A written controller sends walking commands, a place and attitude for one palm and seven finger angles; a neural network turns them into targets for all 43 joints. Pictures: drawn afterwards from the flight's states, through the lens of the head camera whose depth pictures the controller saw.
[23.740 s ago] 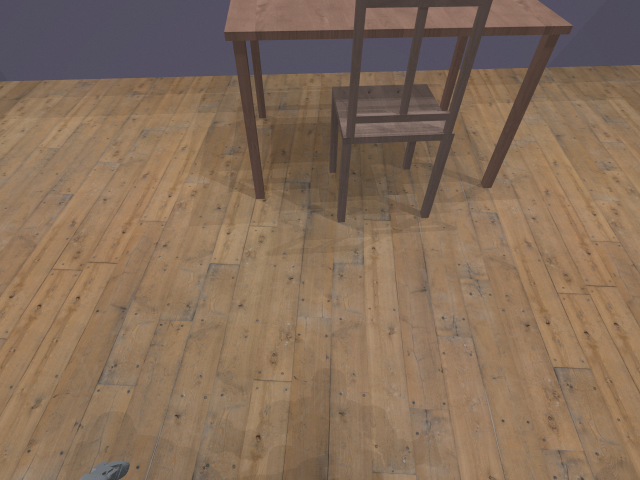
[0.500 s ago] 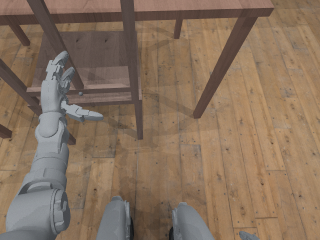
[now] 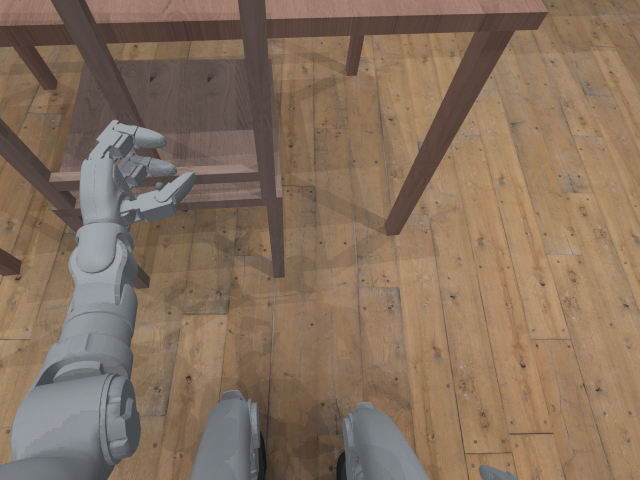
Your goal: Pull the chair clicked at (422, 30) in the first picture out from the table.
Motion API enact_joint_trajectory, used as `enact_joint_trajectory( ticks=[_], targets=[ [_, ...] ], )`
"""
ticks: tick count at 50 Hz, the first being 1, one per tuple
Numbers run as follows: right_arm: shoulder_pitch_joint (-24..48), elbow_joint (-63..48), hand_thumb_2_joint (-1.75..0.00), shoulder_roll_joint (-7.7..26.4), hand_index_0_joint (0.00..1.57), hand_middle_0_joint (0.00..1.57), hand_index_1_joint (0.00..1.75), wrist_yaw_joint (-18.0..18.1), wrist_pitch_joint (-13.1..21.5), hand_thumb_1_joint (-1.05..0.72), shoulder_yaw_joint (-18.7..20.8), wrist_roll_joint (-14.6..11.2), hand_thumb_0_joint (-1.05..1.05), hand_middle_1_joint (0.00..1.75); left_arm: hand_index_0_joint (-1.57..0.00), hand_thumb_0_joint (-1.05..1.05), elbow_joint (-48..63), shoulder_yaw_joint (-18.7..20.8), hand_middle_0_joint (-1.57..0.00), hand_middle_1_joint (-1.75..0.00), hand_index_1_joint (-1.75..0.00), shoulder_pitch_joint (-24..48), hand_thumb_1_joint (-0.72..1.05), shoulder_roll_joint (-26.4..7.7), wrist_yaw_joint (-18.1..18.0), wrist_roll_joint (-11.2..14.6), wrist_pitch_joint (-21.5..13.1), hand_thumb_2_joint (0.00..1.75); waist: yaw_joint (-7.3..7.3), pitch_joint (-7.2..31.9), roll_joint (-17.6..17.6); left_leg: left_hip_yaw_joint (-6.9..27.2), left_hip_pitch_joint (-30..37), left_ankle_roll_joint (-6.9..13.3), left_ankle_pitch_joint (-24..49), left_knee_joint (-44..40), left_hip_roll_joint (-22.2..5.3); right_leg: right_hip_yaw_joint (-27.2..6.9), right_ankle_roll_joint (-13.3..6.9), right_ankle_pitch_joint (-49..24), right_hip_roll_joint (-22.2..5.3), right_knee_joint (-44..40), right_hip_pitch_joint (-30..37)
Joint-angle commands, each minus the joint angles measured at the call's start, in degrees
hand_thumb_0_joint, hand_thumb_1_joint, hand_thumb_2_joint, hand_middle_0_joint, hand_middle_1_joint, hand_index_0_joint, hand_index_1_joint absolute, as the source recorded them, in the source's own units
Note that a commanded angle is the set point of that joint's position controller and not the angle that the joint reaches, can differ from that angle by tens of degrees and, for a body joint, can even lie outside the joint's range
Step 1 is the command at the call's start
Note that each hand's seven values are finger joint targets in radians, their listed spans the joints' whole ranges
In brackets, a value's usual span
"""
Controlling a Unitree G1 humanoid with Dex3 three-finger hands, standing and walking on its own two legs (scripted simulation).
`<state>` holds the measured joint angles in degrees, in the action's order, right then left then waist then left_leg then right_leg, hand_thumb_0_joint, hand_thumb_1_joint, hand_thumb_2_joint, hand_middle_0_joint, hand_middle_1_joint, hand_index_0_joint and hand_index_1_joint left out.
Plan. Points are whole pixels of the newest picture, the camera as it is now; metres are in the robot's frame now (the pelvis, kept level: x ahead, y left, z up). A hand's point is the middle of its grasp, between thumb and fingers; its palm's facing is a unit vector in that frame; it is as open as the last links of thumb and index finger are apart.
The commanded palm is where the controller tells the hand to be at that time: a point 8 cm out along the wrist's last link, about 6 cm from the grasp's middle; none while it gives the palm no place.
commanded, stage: hook a spindle and tug to test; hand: left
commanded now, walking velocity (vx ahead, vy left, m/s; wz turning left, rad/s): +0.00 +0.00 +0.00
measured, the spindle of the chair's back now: (116, 94) +0.59 +0.24 +0.05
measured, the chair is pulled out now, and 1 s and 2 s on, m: -0.09 -0.09 -0.09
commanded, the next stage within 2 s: open the thumb and straighten the fingers in 0.76 s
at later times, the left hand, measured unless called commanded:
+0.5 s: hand (162, 197) +0.45 +0.18 +0.03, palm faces +0.10 -0.99 -0.04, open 4.4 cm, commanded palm +0.42 +0.22 +0.03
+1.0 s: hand (157, 213) +0.43 +0.18 +0.03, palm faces +0.09 -0.99 -0.07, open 4.9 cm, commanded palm +0.41 +0.22 +0.03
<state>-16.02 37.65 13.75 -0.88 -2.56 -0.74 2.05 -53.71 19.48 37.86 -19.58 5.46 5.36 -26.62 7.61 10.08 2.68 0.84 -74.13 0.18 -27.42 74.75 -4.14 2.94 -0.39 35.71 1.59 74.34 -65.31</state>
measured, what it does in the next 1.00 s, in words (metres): stands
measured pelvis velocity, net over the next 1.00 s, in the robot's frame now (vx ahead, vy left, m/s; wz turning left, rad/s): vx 0.00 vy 0.00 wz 0.01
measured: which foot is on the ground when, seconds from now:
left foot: down 0.00-1.00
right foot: down 0.00-1.00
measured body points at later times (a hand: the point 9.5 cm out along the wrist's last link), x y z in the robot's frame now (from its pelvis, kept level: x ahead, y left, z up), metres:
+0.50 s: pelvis +0.01 +0.00 +0.01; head +0.14 +0.01 +0.43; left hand +0.44 +0.23 +0.03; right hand +0.07 -0.26 -0.12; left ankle +0.06 +0.12 -0.61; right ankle -0.01 -0.12 -0.61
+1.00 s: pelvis +0.00 +0.00 +0.00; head +0.13 +0.01 +0.44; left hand +0.42 +0.23 +0.03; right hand +0.10 -0.26 -0.12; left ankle +0.06 +0.12 -0.61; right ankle -0.01 -0.12 -0.61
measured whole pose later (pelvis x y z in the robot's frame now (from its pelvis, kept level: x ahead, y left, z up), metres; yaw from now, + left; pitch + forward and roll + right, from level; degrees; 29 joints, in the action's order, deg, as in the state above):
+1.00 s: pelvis +0.00 +0.00 +0.00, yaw +1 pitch +25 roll -3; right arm -14.0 36.5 13.8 -0.5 -1.2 -0.3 1.4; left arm -46.5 15.2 29.6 -16.9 4.4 5.7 -25.3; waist 5.5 10.3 2.7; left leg 1.1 -71.5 -0.1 -27.5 74.0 -3.6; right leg 3.1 -0.6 36.1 1.2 73.8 -62.6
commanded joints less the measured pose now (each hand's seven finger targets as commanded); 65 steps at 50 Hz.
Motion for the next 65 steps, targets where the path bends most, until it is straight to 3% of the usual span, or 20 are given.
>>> enact_joint_trajectory(
  ticks=[1,4,7,10,12,20,23,27,33,37,38,42,43,44,48,53,55,60,63,65],
  targets=[
    [-6.7,-3.5,-0.9,9.6,0.2,0.2,0.3,0.9,1.4,-0.9,3.2,0.4,0.0,0.3,-0.5,0.0,12.6,1.9,-0.5,-1.45,-1.45,22.5,0.79,-12.3,-0.4,0.0,-4.8,0.85,0.93,27.5,5.2,2.2,30.7,0.7,16.5,-6.3,1.9,-1.1,-0.9,-18.6,1.4,-11.2,4.1],
    [-6.9,-3.4,-0.9,9.6,0.2,0.2,0.3,0.8,1.4,-0.9,3.1,0.4,0.0,0.3,-0.5,0.0,10.4,1.0,-0.5,-1.45,-1.45,23.1,0.9,-10.9,-0.4,-0.1,-4.7,0.9,1.65,26.6,4.6,2.2,29.7,0.8,15.9,-6.0,1.9,-0.9,-0.7,-18.0,1.4,-11.2,3.1],
    [-6.8,-3.6,-0.9,9.6,0.2,0.2,0.3,0.8,1.1,-0.9,3.1,0.6,0.0,0.3,-0.5,0.0,9.5,2.1,-0.5,-1.45,-1.45,22.4,0.9,-12.2,-0.4,-0.4,-4.4,0.9,1.05,26.8,4.4,1.9,28.4,1.0,15.9,-5.8,2.1,-1.2,-0.8,-18.7,1.4,-10.9,4.3],
    [-6.6,-4.5,-0.9,9.5,0.2,0.2,0.3,0.5,0.8,-0.9,3.3,0.5,0.0,0.3,-0.5,0.0,13.1,2.1,-0.5,-1.45,-1.45,19.3,0.9,-11.8,-0.3,0.0,-4.5,0.9,-0.13,30.2,6.1,2.2,32.2,0.6,19.2,-6.3,1.9,-0.9,-1.0,-20.6,1.4,-10.5,4.8],
    [-6.4,-4.7,-0.9,9.3,0.2,0.2,0.3,0.4,0.6,-0.9,3.4,0.2,0.0,0.3,-0.5,0.0,13.3,1.3,-0.5,-1.45,-1.45,17.4,0.9,-10.5,-0.3,0.5,-3.8,0.9,0.46,28.7,3.0,1.8,30.6,0.8,18.7,-6.4,1.9,-1.0,-0.7,-21.5,1.5,-11.2,6.3],
    [-5.8,-4.9,-0.9,9.1,0.2,0.2,0.3,0.6,1.1,-0.9,3.5,-0.1,0.0,0.3,-0.5,0.0,18.8,1.2,-0.5,-1.45,-1.45,14.2,0.9,-10.1,-1.3,1.0,-4.1,0.9,-0.3,28.5,4.1,1.4,31.2,0.7,19.0,-7.1,2.1,-1.4,-0.7,-22.7,1.4,-11.6,8.0],
    [-5.5,-4.9,-0.9,8.9,0.2,0.2,0.3,0.6,1.5,-0.9,3.5,-0.2,0.0,0.3,-0.5,0.0,19.8,-1.3,-0.5,-1.45,-1.45,13.7,0.9,-7.9,-1.0,0.9,-4.3,0.9,0.31,27.4,4.2,1.8,31.9,0.5,19.2,-7.2,2.0,-1.1,-0.8,-22.4,1.4,-11.3,6.7],
    [-5.0,-5.1,-0.9,8.9,0.2,0.2,0.3,0.7,1.7,-0.9,3.6,-0.4,0.0,0.3,-0.5,0.0,19.3,-1.7,-0.5,-1.45,-1.45,10.9,0.9,-6.5,-1.1,1.4,-3.9,0.9,-0.28,26.2,3.1,1.6,31.4,0.5,17.9,-7.8,2.3,-0.9,-0.8,-21.5,1.3,-12.2,7.4],
    [-4.2,-5.7,-0.9,8.8,0.2,0.2,0.3,0.9,2.1,-0.9,3.6,-0.4,0.0,0.3,-0.5,0.0,22.3,-1.6,-0.5,-1.45,-1.45,9.0,0.9,-7.1,-1.0,1.6,-4.4,0.9,-1.13,27.6,3.4,1.5,32.3,0.5,19.3,-7.6,2.3,-1.2,-0.9,-23.1,1.2,-11.6,8.6],
    [-3.6,-5.5,-0.9,8.7,0.2,0.2,0.3,1.0,2.2,-0.9,3.4,-0.5,0.0,0.3,-0.5,0.0,20.1,-1.4,-0.5,-1.45,-1.45,8.3,0.9,-6.9,-1.0,1.9,-3.9,0.9,-0.58,24.6,1.1,0.8,28.4,0.8,16.4,-7.3,2.7,-1.7,-0.6,-22.3,1.1,-12.3,9.5],
    [-3.6,-5.3,-0.9,8.7,0.2,0.2,0.3,1.1,2.4,-0.9,3.4,-0.5,0.0,0.3,-0.5,0.0,20.5,-1.5,-0.5,-1.45,-1.45,9.8,0.9,-7.1,-0.8,1.9,-4.2,0.9,-0.13,24.5,1.4,1.0,28.5,0.9,16.3,-6.9,2.6,-1.7,-0.6,-22.0,1.1,-11.9,8.5],
    [-3.2,-5.7,-0.9,8.8,0.2,0.2,0.3,1.3,3.0,-0.9,3.4,-0.5,0.0,0.3,-0.5,0.0,21.7,-0.5,-0.5,-1.45,-1.45,9.1,0.9,-8.1,-0.1,2.3,-4.6,0.9,-1.32,26.3,3.0,1.0,29.9,0.6,17.0,-7.2,2.6,-1.8,-0.9,-22.0,1.0,-11.9,9.4],
    [-3.3,-5.5,-0.9,8.8,0.2,0.2,0.3,1.3,3.1,-0.9,3.3,-0.4,0.0,0.3,-0.5,0.0,21.0,-1.3,-0.5,-1.45,-1.45,9.7,0.9,-7.6,0.1,2.2,-4.5,0.9,-0.67,25.7,2.8,1.2,29.8,0.7,17.2,-6.8,2.6,-1.7,-0.8,-22.1,1.1,-11.6,8.3],
    [-3.6,-5.3,-0.9,8.9,0.2,0.2,0.3,1.1,2.9,-0.9,3.5,-0.4,0.0,0.3,-0.5,0.0,20.3,-1.9,-0.5,-1.45,-1.45,9.6,0.78,-8.7,-0.6,-0.2,-3.8,0.84,-1.04,26.3,4.4,1.2,30.9,0.6,16.8,-7.1,2.4,-1.6,-0.7,-21.0,1.0,-11.5,6.9],
    [-3.7,-5.4,-0.9,8.9,0.2,0.2,0.3,1.2,2.8,-0.9,3.4,-0.5,0.0,0.3,-0.5,0.0,19.5,-3.3,-0.5,-1.45,-1.45,12.3,0.3,-6.3,-1.2,0.7,-2.4,0.61,0.23,24.3,2.3,1.7,29.7,0.9,14.7,-7.3,2.4,-1.4,-0.7,-18.8,1.2,-12.6,6.5],
    [-4.2,-4.9,-0.9,9.1,0.2,0.2,0.3,1.5,3.4,-0.9,3.4,-0.3,0.0,0.3,-0.5,0.0,19.0,-1.6,-0.5,-1.45,-1.45,12.8,-0.31,-8.2,-1.3,0.7,-3.1,0.32,-0.38,26.0,3.0,1.7,30.5,0.8,15.5,-7.2,2.5,-1.4,-0.8,-19.0,1.3,-12.3,6.8],
    [-4.0,-5.1,-0.9,9.1,0.2,0.2,0.3,1.3,3.2,-0.9,3.3,-0.3,0.0,0.3,-0.45,0.0,18.6,-0.4,-0.45,-1.3,-1.3,11.3,-0.55,-9.5,-1.4,0.3,-3.2,0.2,-1.04,25.8,2.5,1.4,29.4,0.8,15.3,-7.5,2.5,-1.6,-0.7,-19.3,1.2,-12.3,7.7],
    [-4.3,-5.3,-0.9,8.9,0.2,0.2,0.3,1.1,3.0,-0.9,3.2,-0.3,0.0,0.3,-0.32,0.0,16.8,-0.3,-0.32,-0.94,-0.94,11.5,-0.55,-9.0,-1.4,0.4,-2.7,0.2,-0.95,24.7,2.4,1.3,28.8,0.8,14.2,-7.8,2.5,-1.5,-0.7,-18.3,1.3,-12.5,7.5],
    [-4.7,-5.5,-0.9,9.1,0.2,0.2,0.3,1.1,2.9,-0.9,3.4,-0.2,0.0,0.3,-0.25,0.0,18.6,-0.1,-0.25,-0.73,-0.73,10.9,-0.55,-9.6,-1.4,0.3,-2.8,0.2,-1.03,26.8,3.1,1.4,30.1,0.7,16.6,-7.7,2.4,-1.4,-0.8,-20.4,1.3,-11.8,7.8],
    [-4.8,-5.3,-0.9,8.8,0.2,0.2,0.3,0.9,2.9,-0.9,3.4,-0.3,0.0,0.3,-0.2,0.0,18.5,-1.5,-0.2,-0.58,-0.58,10.5,-0.55,-7.4,-1.3,0.5,-2.6,0.2,-0.67,25.9,3.3,1.4,31.0,0.6,16.5,-8.0,2.3,-1.2,-0.7,-19.9,1.3,-12.4,7.0]
  ],
)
